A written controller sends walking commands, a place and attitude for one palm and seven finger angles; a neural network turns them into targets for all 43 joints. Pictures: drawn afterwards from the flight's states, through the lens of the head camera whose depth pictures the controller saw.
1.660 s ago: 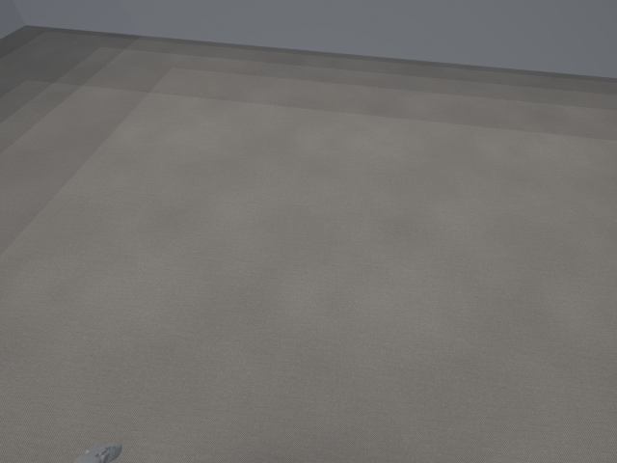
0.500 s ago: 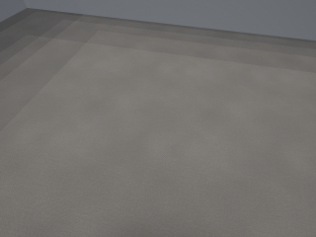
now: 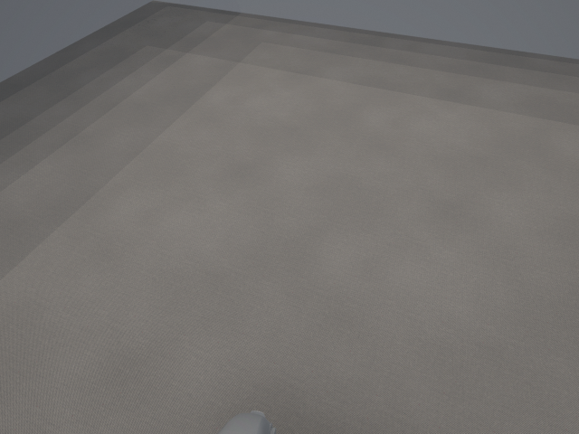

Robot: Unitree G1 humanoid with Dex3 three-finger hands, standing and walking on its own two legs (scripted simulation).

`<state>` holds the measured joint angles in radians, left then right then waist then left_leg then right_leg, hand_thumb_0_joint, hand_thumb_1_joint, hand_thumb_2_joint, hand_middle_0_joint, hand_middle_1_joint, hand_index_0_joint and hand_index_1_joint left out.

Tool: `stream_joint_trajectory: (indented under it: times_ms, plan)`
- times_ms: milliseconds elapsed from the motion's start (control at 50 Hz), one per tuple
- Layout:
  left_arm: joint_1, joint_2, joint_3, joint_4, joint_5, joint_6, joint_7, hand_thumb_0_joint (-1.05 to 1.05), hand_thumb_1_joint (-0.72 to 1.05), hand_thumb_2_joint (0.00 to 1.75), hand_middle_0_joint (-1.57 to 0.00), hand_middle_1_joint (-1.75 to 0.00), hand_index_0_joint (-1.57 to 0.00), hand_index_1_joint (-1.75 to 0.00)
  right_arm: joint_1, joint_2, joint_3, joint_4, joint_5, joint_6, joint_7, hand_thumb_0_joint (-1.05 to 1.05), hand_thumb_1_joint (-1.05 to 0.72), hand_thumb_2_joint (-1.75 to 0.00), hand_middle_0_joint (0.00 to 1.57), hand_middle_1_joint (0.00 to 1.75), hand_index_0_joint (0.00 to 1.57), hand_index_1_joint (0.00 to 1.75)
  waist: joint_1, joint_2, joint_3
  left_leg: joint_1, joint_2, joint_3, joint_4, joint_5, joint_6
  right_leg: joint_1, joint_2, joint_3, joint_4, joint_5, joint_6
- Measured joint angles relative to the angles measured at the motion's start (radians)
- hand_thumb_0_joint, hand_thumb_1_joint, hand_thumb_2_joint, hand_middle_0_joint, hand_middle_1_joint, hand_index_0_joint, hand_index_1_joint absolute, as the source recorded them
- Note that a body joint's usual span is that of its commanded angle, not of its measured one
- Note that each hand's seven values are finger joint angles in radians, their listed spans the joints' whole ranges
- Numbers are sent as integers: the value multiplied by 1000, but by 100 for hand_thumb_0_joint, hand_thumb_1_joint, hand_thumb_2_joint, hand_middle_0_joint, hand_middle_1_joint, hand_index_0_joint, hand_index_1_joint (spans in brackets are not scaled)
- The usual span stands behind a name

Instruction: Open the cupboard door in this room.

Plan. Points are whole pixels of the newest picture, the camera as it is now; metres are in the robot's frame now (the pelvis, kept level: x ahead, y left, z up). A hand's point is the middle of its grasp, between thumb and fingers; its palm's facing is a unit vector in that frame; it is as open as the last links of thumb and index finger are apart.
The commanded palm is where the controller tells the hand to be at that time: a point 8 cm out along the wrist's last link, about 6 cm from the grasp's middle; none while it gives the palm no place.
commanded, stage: turn or walk to find it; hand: left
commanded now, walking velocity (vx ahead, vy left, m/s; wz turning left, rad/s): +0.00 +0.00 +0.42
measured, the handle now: out of the picture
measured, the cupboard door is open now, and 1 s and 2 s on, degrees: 0 0 0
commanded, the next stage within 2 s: none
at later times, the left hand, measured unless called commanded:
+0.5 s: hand out of the picture -0.03 +0.26 -0.17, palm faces +0.26 -0.93 -0.24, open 7.4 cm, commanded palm none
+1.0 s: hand out of the picture -0.10 +0.24 -0.18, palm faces +0.47 -0.86 -0.20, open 7.4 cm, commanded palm none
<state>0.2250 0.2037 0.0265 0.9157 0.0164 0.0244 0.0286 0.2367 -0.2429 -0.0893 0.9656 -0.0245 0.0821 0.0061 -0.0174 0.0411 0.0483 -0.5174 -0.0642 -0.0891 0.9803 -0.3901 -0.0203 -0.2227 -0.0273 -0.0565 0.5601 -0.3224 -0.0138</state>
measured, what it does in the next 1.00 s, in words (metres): steps on the spot, turning left: left foot, then right foot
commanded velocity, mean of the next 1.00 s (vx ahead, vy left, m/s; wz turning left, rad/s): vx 0.00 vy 0.00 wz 0.42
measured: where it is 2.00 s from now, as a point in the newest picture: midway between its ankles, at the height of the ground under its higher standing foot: outside the picture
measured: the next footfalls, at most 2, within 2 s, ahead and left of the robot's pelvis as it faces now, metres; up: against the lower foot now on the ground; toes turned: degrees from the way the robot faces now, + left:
left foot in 0.28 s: +0.00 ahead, +0.15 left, +0.00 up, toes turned +12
right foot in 0.64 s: +0.04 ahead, -0.09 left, +0.00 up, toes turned +13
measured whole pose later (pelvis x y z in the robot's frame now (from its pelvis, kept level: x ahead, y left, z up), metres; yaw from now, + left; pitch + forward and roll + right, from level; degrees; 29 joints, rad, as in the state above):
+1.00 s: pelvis -0.06 +0.04 -0.01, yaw +28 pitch -1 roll +0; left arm 0.24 0.22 0.04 0.93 0.02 0.03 0.01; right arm 0.21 -0.23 -0.07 0.97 -0.02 0.06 0.02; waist 0.00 -0.04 0.08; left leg -0.29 0.03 0.07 0.63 -0.32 -0.01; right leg -0.27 -0.16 -0.20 0.64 -0.33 0.05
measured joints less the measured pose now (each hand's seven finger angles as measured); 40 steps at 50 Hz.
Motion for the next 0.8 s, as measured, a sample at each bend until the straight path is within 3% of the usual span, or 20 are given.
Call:
stream_joint_trajectory:
  times_ms: [40, 100, 200, 240, 280, 300, 340, 400, 460, 560, 640, 700, 760, 800]
  plan:
    - [15, -1, -2, 7, 3, -1, -1, 0, 90, 90, -20, -30, -21, -30, -3, -12, -5, 2, 0, -1, 4, 0, -90, -90, 20, 30, 20, 30, -4, -10, -1, -13, 25, 41, 104, 16, -10, 18, -16, -16, -20, 6, 1]
    - [29, 0, -4, 14, 7, -7, -3, 0, 90, 90, -20, -30, -21, -30, -10, -20, -7, 4, 3, -1, 4, 0, -90, -90, 20, 30, 20, 30, -3, -33, 1, 18, 57, 79, 108, 7, -24, 29, -43, -43, -33, 12, 5]
    - [44, 10, -3, 17, 14, -13, -9, 0, 90, 90, -20, -30, -21, -30, -46, -18, 6, 10, 10, -1, 4, 0, -91, -90, 19, 30, 20, 30, 19, -68, 15, 131, 84, 117, -100, -50, -25, 11, -84, -82, -7, 3, 24]
    - [48, 20, 2, 22, 13, -10, -10, 0, 90, 90, -20, -30, -21, -30, -61, -12, 15, 5, 13, -11, 4, 0, -91, -90, 19, 30, 20, 30, 25, -82, 20, 191, 85, 135, -233, -19, -19, -7, -101, -100, 25, -11, 38]
    - [57, 30, 8, 25, 6, -2, -12, 0, 90, 90, -20, -30, -21, -30, -70, -11, 22, -10, 11, -30, 6, 0, -91, -90, 19, 30, 20, 30, 26, -84, 16, 251, 85, 138, -385, 83, 5, -47, -116, -115, 97, -40, 55]
    - [53, 42, 13, 29, 3, 8, -12, 0, 90, 90, -20, -30, -21, -30, -81, 0, 24, -12, 10, -38, 5, 0, -91, -90, 19, 30, 20, 30, 32, -102, 23, 241, 73, 140, -373, 79, 21, -80, -123, -92, 169, -107, 63]
    - [44, 59, 21, 44, 1, 32, -7, 0, 90, 90, -20, -30, -21, -30, -95, 22, 33, -19, 7, -50, 1, 0, -91, -90, 19, 30, 20, 30, 40, -117, 31, 234, 65, 140, -357, 62, 39, -147, -101, -38, 335, -198, 69]
    - [28, 69, 30, 59, -1, 45, -12, 0, 90, 90, -20, -30, -20, -30, -97, 46, 45, -26, 3, -56, -10, 0, -90, -90, 20, 30, 20, 30, 36, -108, 26, 247, 64, 120, -401, 86, 43, -210, -70, -9, 478, -168, 75]
    - [12, 65, 32, 49, -4, 40, -18, 0, 91, 90, -20, -30, -20, -30, -92, 57, 51, -27, 2, -56, -13, 0, -90, -90, 20, 30, 20, 30, 32, -86, 22, 259, 59, 94, -448, 122, 47, -215, -55, -1, 458, -138, 82]
    - [-17, 41, 27, 18, -9, 29, -18, 0, 91, 90, -20, -30, -20, -30, -75, 58, 47, -25, -2, -46, -11, 0, -90, -90, 20, 30, 21, 30, 17, -48, 14, 253, 44, 51, -471, 152, 42, -157, -31, 12, 287, -123, 81]
    - [-21, 23, 19, -14, -10, 4, -16, 0, 91, 90, -20, -30, -20, -30, -53, 47, 35, -24, 1, -34, -5, 0, -90, -90, 20, 30, 21, 30, 10, -29, 1, 213, 23, 22, -420, 141, 24, -46, -16, 6, 30, 2, 71]
    - [-20, -2, 8, -22, 1, -14, -12, 0, 91, 90, -20, -30, -20, -30, -42, 25, 16, -19, 4, -19, -2, 0, -90, -90, 20, 30, 21, 30, 8, 3, 3, 129, 20, 15, -208, -16, 16, -43, -17, -29, 33, 14, 13]
    - [-4, -18, 1, -23, 3, -15, -10, 0, 90, 90, -20, -30, -20, -30, -36, 9, 3, -3, 0, -3, 5, 0, -90, -90, 20, 30, 20, 30, 9, 5, 4, 51, 29, 41, 54, -34, 3, -21, -32, -54, 9, 18, 9]
    - [4, -22, -1, -17, 6, -11, -8, 0, 90, 90, -20, -30, -21, -30, -31, 4, -1, 4, 0, -2, 9, 0, -90, -90, 20, 30, 20, 30, 4, -3, 7, 36, 50, 63, 124, -15, -11, -6, -43, -71, -12, 29, 12]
